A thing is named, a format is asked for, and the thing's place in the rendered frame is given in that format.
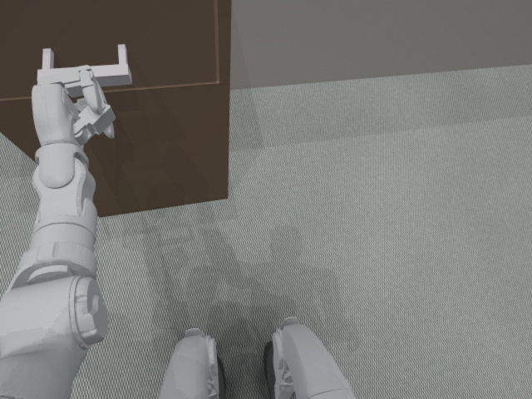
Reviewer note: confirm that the cabinet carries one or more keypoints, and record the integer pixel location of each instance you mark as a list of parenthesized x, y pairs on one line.
[(171, 143)]

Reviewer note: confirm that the left robot hand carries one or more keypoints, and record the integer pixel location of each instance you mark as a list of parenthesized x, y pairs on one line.
[(54, 114)]

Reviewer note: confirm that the left robot forearm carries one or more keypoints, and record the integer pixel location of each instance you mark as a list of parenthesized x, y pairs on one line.
[(64, 232)]

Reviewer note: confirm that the handle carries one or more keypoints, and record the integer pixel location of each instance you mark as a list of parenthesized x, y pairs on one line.
[(107, 75)]

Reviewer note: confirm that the left robot upper arm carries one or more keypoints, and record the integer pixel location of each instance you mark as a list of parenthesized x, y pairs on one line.
[(46, 330)]

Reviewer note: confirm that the right robot thigh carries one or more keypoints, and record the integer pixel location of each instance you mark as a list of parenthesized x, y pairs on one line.
[(314, 372)]

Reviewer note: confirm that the drawer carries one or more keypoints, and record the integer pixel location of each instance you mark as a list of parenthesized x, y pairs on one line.
[(168, 42)]

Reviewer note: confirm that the robot left shin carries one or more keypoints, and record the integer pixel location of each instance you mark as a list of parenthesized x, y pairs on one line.
[(213, 386)]

